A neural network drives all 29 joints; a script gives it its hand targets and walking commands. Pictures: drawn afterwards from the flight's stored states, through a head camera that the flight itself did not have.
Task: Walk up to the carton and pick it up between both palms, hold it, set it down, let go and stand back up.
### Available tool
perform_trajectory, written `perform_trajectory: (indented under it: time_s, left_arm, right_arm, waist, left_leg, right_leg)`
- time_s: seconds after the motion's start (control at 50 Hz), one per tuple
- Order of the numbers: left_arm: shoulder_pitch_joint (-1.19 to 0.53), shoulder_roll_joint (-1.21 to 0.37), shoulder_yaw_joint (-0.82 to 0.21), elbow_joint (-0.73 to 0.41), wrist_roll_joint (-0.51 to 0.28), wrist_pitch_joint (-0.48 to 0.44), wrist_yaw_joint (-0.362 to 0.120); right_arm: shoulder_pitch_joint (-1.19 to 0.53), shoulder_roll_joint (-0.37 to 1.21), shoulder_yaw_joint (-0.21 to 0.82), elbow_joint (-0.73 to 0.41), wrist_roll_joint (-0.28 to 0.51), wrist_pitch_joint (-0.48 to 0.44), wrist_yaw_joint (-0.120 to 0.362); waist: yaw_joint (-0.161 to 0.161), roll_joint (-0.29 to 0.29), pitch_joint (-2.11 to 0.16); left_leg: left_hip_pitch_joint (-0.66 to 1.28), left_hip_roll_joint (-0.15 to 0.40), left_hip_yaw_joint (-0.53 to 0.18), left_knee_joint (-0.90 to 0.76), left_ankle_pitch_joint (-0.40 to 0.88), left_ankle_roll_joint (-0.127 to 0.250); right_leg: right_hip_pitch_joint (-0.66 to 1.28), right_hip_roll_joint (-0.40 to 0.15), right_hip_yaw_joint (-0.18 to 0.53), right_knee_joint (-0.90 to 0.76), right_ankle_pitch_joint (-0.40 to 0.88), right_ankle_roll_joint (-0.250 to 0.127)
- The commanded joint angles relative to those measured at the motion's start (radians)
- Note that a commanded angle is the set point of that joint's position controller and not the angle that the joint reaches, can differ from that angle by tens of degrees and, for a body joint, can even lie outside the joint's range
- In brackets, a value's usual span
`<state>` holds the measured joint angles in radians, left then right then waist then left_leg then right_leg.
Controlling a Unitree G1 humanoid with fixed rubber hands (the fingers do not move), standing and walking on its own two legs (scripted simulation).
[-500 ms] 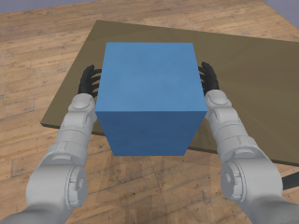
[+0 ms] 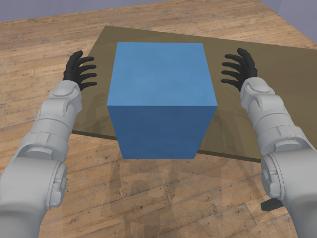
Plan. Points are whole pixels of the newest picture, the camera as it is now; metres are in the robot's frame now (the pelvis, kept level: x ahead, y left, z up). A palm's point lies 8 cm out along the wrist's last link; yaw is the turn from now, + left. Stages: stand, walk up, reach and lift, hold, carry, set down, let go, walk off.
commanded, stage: set down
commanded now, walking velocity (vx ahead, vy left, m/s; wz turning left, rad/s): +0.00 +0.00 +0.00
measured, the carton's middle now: (159, 105) +0.47 +0.00 +0.05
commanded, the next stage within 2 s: none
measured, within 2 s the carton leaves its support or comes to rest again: neither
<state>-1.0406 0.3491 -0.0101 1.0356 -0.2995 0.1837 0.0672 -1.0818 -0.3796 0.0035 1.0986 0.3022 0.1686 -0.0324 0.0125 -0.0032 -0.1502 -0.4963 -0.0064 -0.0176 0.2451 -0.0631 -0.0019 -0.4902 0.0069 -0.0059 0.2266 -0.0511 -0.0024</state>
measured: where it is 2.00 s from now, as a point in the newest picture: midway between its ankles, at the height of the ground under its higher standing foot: outside the picture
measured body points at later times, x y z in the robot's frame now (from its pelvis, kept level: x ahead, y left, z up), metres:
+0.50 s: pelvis +0.01 +0.00 +0.01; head +0.07 +0.00 +0.45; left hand +0.50 +0.21 +0.21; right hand +0.51 -0.21 +0.22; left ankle +0.01 +0.12 -0.75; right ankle +0.01 -0.12 -0.75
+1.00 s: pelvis -0.01 +0.00 +0.01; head +0.04 +0.00 +0.46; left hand +0.45 +0.23 +0.16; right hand +0.46 -0.20 +0.17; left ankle +0.01 +0.12 -0.75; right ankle +0.01 -0.12 -0.75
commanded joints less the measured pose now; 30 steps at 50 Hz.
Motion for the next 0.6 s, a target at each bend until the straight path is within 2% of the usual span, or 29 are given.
perform_trajectory:
  time_s: [0.0,0.02,0.04,0.08,0.1,0.12,0.16,0.2,0.22,0.26,0.3,0.32,0.34,0.36,0.38,0.4,0.42,0.44,0.48,0.5,0.52,0.56,0.58]
  left_arm:
    - [-0.544,0.175,0.057,-0.196,0.013,0.017,0.022]
    - [-0.531,0.17,0.065,-0.193,0.016,0.029,0.029]
    - [-0.539,0.168,0.068,-0.172,0.009,0.048,0.031]
    - [-0.519,0.179,0.066,-0.164,0.003,0.089,0.037]
    - [-0.491,0.17,0.072,-0.146,0.011,0.109,0.037]
    - [-0.523,0.186,0.084,-0.161,0.018,0.119,0.036]
    - [-0.551,0.208,0.101,-0.205,0.04,0.14,0.041]
    - [-0.564,0.208,0.105,-0.231,0.017,0.164,0.045]
    - [-0.562,0.199,0.104,-0.242,0.021,0.179,0.046]
    - [-0.583,0.203,0.096,-0.268,-0.004,0.204,0.051]
    - [-0.594,0.203,0.089,-0.315,-0.01,0.228,0.055]
    - [-0.61,0.215,0.081,-0.322,-0.021,0.242,0.056]
    - [-0.603,0.219,0.077,-0.344,-0.029,0.255,0.052]
    - [-0.602,0.224,0.075,-0.357,-0.021,0.269,0.049]
    - [-0.595,0.223,0.079,-0.354,-0.023,0.285,0.049]
    - [-0.584,0.209,0.074,-0.353,-0.039,0.298,0.045]
    - [-0.578,0.23,0.069,-0.363,-0.037,0.315,0.044]
    - [-0.575,0.22,0.08,-0.328,-0.039,0.324,0.041]
    - [-0.569,0.242,0.102,-0.345,-0.017,0.335,0.035]
    - [-0.565,0.227,0.105,-0.356,-0.011,0.336,0.035]
    - [-0.568,0.225,0.101,-0.357,-0.016,0.341,0.032]
    - [-0.563,0.209,0.092,-0.357,-0.012,0.353,0.03]
    - [-0.563,0.211,0.091,-0.376,-0.012,0.352,0.025]
  right_arm:
    - [-0.53,-0.226,-0.051,-0.185,-0.014,0.007,-0.008]
    - [-0.519,-0.21,-0.034,-0.19,-0.002,0.023,-0.01]
    - [-0.547,-0.204,-0.022,-0.2,0.01,0.034,-0.007]
    - [-0.521,-0.213,-0.017,-0.17,0.009,0.074,-0.008]
    - [-0.527,-0.235,-0.029,-0.176,-0.006,0.09,-0.007]
    - [-0.536,-0.218,-0.028,-0.192,-0.001,0.103,-0.005]
    - [-0.552,-0.217,-0.022,-0.201,0.021,0.125,-0.001]
    - [-0.59,-0.227,-0.012,-0.251,0.023,0.148,0.002]
    - [-0.583,-0.237,-0.025,-0.272,0.02,0.16,-0.001]
    - [-0.618,-0.25,-0.02,-0.317,0.019,0.18,-0.004]
    - [-0.618,-0.26,-0.022,-0.345,0.028,0.203,-0.007]
    - [-0.617,-0.252,-0.015,-0.335,0.031,0.22,-0.006]
    - [-0.587,-0.232,-0.01,-0.334,0.044,0.24,-0.002]
    - [-0.582,-0.233,-0.011,-0.345,0.054,0.255,-0.004]
    - [-0.587,-0.226,-0.004,-0.327,0.056,0.269,-0.001]
    - [-0.581,-0.224,-0.005,-0.344,0.058,0.279,-0.001]
    - [-0.578,-0.244,-0.015,-0.334,0.054,0.293,-0.003]
    - [-0.596,-0.23,-0.003,-0.352,0.051,0.306,-0.006]
    - [-0.574,-0.24,-0.036,-0.358,0.033,0.323,-0.017]
    - [-0.572,-0.245,-0.052,-0.374,0.016,0.322,-0.015]
    - [-0.587,-0.242,-0.045,-0.38,0.017,0.327,-0.013]
    - [-0.561,-0.235,-0.071,-0.365,0.005,0.342,-0.019]
    - [-0.54,-0.22,-0.064,-0.355,0.02,0.346,-0.018]
  waist:
    - [-0.011,0.015,-0.744]
    - [-0.011,0.016,-0.723]
    - [0.0,-0.019,-0.716]
    - [0.012,-0.022,-0.674]
    - [0.016,-0.051,-0.662]
    - [0.013,-0.026,-0.665]
    - [0.031,-0.001,-0.644]
    - [0.027,-0.051,-0.645]
    - [0.022,-0.01,-0.668]
    - [0.017,-0.056,-0.694]
    - [0.03,-0.02,-0.726]
    - [0.019,-0.033,-0.718]
    - [0.016,-0.018,-0.733]
    - [0.02,0.023,-0.746]
    - [0.014,0.001,-0.723]
    - [0.008,-0.016,-0.679]
    - [0.014,0.005,-0.684]
    - [0.015,-0.046,-0.636]
    - [0.02,0.0,-0.655]
    - [0.011,-0.013,-0.661]
    - [0.017,-0.038,-0.676]
    - [0.003,0.016,-0.641]
    - [0.007,0.04,-0.619]
  left_leg:
    - [0.364,-0.021,0.01,0.043,0.222,-0.053]
    - [0.351,-0.03,0.009,0.047,0.221,-0.053]
    - [0.353,-0.026,0.006,0.047,0.224,-0.059]
    - [0.363,-0.024,0.017,0.021,0.214,-0.049]
    - [0.347,-0.022,0.014,0.012,0.229,-0.047]
    - [0.35,-0.02,0.009,0.016,0.205,-0.042]
    - [0.369,-0.029,0.021,0.007,0.219,-0.037]
    - [0.396,-0.028,0.017,-0.001,0.263,-0.034]
    - [0.419,-0.022,0.009,0.004,0.297,-0.042]
    - [0.46,-0.018,0.002,0.006,0.365,-0.035]
    - [0.484,-0.022,0.002,0.019,0.39,-0.038]
    - [0.496,-0.024,0.005,0.025,0.434,-0.041]
    - [0.526,-0.026,0.007,0.024,0.469,-0.043]
    - [0.54,-0.023,0.004,0.027,0.496,-0.048]
    - [0.559,-0.018,0.005,0.018,0.5,-0.047]
    - [0.551,-0.017,-0.003,0.024,0.525,-0.052]
    - [0.538,-0.018,0.001,0.009,0.507,-0.041]
    - [0.524,-0.028,-0.001,0.008,0.497,-0.04]
    - [0.528,-0.032,0.008,-0.002,0.537,-0.037]
    - [0.552,-0.029,-0.003,0.006,0.576,-0.042]
    - [0.554,-0.031,0.003,-0.006,0.539,-0.039]
    - [0.575,-0.026,-0.01,0.002,0.574,-0.044]
    - [0.567,-0.03,-0.004,0.008,0.581,-0.048]
  right_leg:
    - [0.318,0.019,0.011,0.034,0.185,0.037]
    - [0.337,0.016,0.014,0.042,0.202,0.039]
    - [0.321,0.019,0.008,0.043,0.194,0.047]
    - [0.361,0.024,0.012,0.031,0.18,0.044]
    - [0.375,0.027,0.014,0.022,0.197,0.046]
    - [0.377,0.021,0.016,0.024,0.186,0.044]
    - [0.385,0.019,0.025,0.019,0.203,0.045]
    - [0.409,0.02,0.023,0.009,0.262,0.052]
    - [0.41,0.029,0.014,0.012,0.279,0.044]
    - [0.405,0.03,0.015,0.015,0.314,0.044]
    - [0.407,0.03,0.018,0.012,0.326,0.036]
    - [0.419,0.038,0.012,0.012,0.36,0.044]
    - [0.425,0.037,0.013,0.016,0.403,0.042]
    - [0.448,0.034,0.023,0.019,0.438,0.037]
    - [0.437,0.035,0.025,0.015,0.43,0.044]
    - [0.429,0.04,0.02,-0.003,0.432,0.033]
    - [0.461,0.036,0.021,-0.01,0.426,0.039]
    - [0.458,0.037,0.02,-0.001,0.449,0.044]
    - [0.493,0.032,0.028,0.006,0.523,0.05]
    - [0.49,0.04,0.028,0.004,0.526,0.043]
    - [0.49,0.03,0.025,-0.002,0.501,0.051]
    - [0.489,0.029,0.03,-0.016,0.517,0.034]
    - [0.502,0.027,0.035,-0.019,0.522,0.035]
